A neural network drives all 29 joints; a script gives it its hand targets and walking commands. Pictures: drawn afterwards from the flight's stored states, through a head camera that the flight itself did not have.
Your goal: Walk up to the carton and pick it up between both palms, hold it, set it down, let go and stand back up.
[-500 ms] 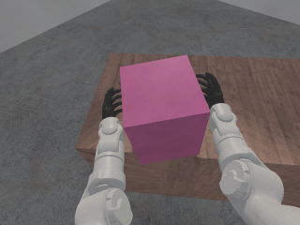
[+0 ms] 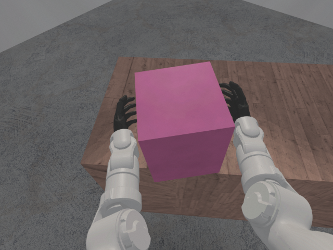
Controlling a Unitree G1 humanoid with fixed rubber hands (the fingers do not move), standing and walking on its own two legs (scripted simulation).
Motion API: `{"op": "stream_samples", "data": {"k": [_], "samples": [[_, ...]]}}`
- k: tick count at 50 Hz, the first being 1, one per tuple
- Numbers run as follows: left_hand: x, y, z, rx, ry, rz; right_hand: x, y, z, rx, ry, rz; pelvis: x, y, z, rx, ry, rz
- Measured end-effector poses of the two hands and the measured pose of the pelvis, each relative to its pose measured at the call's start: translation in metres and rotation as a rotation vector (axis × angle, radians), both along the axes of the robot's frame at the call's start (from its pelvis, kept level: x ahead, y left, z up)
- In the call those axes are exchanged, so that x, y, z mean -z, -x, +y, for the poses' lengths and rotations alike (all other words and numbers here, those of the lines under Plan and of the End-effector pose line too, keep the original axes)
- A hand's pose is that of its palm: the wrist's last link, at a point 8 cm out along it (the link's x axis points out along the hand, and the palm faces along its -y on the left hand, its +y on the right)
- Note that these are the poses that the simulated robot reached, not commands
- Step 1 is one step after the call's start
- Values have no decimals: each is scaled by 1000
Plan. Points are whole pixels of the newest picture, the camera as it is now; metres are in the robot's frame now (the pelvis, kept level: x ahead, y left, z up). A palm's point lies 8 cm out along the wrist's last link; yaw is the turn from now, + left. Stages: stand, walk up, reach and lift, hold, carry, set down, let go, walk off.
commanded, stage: set down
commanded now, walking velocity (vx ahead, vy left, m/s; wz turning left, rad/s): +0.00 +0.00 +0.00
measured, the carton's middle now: (180, 126) +0.44 +0.04 +0.00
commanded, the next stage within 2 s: none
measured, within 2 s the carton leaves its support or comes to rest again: neither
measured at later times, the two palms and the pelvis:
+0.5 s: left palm (125, 127) +0.39 +0.17 +0.05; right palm (241, 116) +0.44 -0.11 +0.06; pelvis +0.00 +0.00 +0.00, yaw +0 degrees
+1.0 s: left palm (126, 126) +0.40 +0.17 +0.04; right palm (240, 117) +0.45 -0.12 +0.05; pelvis -0.01 +0.00 -0.01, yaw -2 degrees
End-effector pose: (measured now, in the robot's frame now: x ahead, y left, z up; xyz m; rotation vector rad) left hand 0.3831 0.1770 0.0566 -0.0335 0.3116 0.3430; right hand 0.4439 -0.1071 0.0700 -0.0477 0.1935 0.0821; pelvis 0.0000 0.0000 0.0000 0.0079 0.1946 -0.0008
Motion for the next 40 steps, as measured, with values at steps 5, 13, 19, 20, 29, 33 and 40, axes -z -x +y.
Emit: {"op": "stream_samples", "data": {"k": [5,13,19,20,29,33,40], "samples": [[0,0,-1,3,1,-1,0,1,0,-4,4,2,0,-1,0,-1,0,-2],[1,-1,-2,4,-2,-9,2,2,-2,0,6,0,0,-1,0,1,0,1],[1,-2,-4,7,-7,-10,4,2,-4,4,7,4,0,-2,0,1,-1,2],[1,-2,-4,9,-8,-10,5,2,-5,6,5,5,0,-2,0,1,-1,1],[5,-5,-8,16,-10,-20,11,4,-10,15,12,9,1,-1,-2,8,-3,13],[5,-6,-9,16,-16,-23,13,5,-11,18,8,9,1,0,-2,13,-3,18],[7,-7,-8,17,-18,-21,12,5,-11,15,13,13,1,2,-3,18,-4,28]]}}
